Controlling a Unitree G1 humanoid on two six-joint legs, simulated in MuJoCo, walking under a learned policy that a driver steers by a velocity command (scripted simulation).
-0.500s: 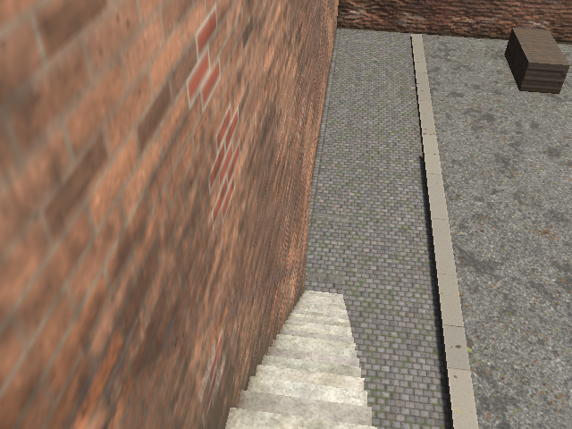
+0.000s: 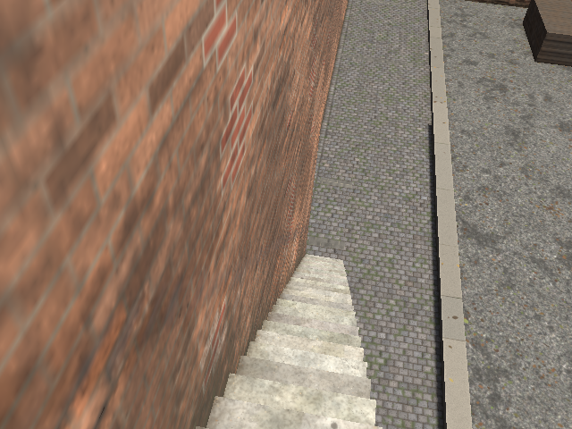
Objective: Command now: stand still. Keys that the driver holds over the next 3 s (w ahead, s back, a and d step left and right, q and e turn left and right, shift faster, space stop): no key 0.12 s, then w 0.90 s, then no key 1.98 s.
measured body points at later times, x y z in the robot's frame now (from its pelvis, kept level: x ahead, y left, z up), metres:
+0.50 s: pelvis +0.02 -0.02 +0.01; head +0.02 -0.01 +0.46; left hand +0.00 +0.23 -0.14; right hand +0.16 -0.29 -0.10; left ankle +0.02 +0.10 -0.71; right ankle -0.04 -0.11 -0.71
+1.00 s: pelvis +0.18 +0.00 -0.08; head +0.18 +0.00 +0.37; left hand +0.05 +0.23 -0.22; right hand +0.34 -0.25 -0.21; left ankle +0.33 +0.12 -0.77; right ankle +0.02 -0.11 -0.71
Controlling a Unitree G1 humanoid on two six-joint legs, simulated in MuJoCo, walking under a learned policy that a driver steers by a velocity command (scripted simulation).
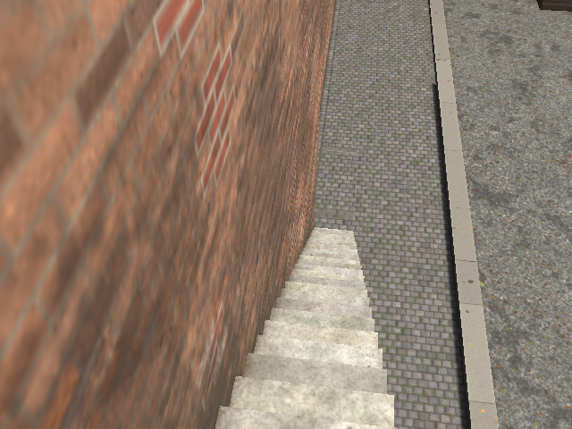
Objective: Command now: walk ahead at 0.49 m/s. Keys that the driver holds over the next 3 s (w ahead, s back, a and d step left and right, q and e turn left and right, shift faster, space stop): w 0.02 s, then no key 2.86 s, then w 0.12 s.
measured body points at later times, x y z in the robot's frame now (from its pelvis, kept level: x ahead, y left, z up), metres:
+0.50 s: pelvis +0.30 +0.12 -0.39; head +0.29 +0.13 +0.06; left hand +0.35 +0.35 -0.54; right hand +0.27 -0.09 -0.53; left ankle +0.24 +0.15 -1.05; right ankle +0.43 -0.06 -0.99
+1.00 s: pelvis +0.48 +0.05 -0.55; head +0.51 +0.08 -0.10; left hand +0.42 +0.31 -0.69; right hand +0.63 -0.14 -0.65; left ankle +0.53 +0.19 -1.06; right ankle +0.47 -0.02 -1.27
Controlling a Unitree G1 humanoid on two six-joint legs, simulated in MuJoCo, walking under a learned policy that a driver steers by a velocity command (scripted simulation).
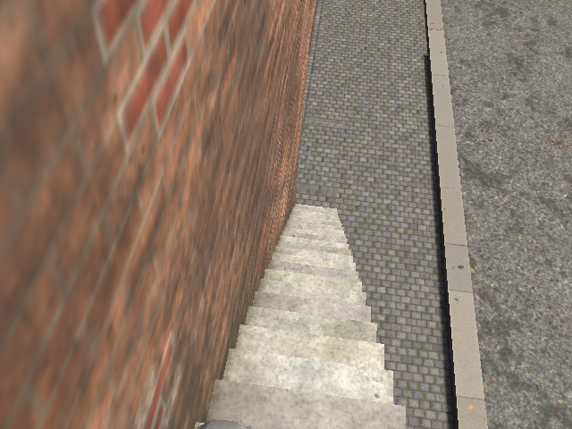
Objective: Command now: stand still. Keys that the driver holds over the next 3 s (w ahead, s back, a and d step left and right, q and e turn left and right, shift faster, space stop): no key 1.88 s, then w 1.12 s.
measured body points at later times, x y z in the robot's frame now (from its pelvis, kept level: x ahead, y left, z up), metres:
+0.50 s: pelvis +0.01 +0.00 -0.01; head +0.04 +0.01 +0.44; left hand +0.16 +0.27 -0.12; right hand +0.18 -0.22 -0.11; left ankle +0.00 +0.14 -0.72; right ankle -0.02 -0.08 -0.72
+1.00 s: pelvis +0.01 -0.03 +0.00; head +0.03 -0.02 +0.45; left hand +0.07 +0.23 -0.14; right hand +0.09 -0.24 -0.13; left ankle +0.00 +0.14 -0.72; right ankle -0.02 -0.08 -0.72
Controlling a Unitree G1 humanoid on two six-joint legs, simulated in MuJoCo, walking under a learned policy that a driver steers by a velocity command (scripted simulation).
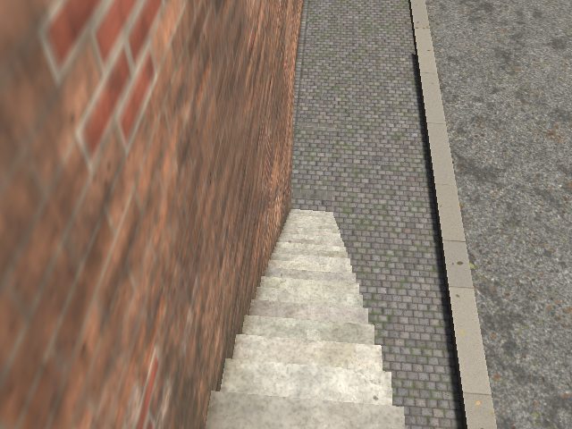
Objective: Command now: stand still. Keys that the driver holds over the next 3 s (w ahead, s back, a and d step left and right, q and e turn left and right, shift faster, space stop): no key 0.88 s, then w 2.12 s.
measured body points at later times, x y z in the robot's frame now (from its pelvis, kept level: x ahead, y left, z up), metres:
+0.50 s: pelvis +0.01 +0.00 +0.00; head +0.03 +0.00 +0.45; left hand +0.06 +0.26 -0.14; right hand +0.04 -0.22 -0.14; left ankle -0.01 +0.17 -0.72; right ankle -0.03 -0.05 -0.72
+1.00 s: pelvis +0.02 +0.00 +0.00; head +0.03 +0.00 +0.45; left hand +0.02 +0.26 -0.15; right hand +0.00 -0.23 -0.15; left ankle -0.01 +0.16 -0.72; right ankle -0.03 -0.05 -0.72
